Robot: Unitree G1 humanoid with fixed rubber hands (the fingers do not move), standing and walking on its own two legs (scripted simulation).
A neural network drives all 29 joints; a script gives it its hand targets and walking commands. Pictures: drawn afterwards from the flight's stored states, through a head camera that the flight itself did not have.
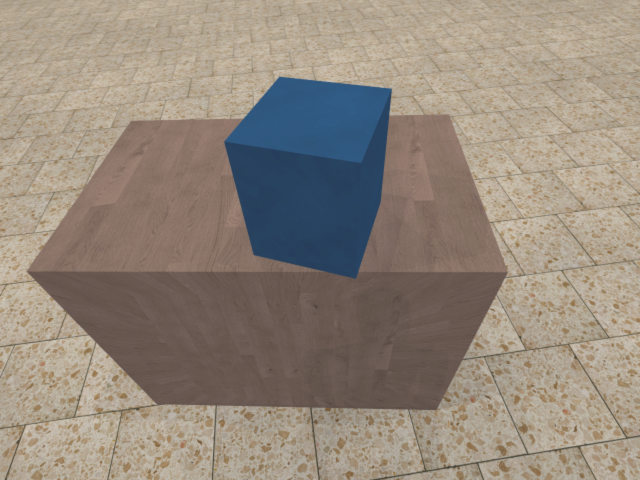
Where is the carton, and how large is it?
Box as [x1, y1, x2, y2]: [224, 77, 391, 278]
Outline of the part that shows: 279,77 224,141 253,253 255,255 355,278 380,202 391,89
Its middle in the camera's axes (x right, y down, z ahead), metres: +0.00 -0.11 +0.68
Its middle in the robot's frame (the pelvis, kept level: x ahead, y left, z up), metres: +0.60 +0.03 +0.05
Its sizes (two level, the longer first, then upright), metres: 0.210 0.200 0.250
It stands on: a pedestal, 0.70 m high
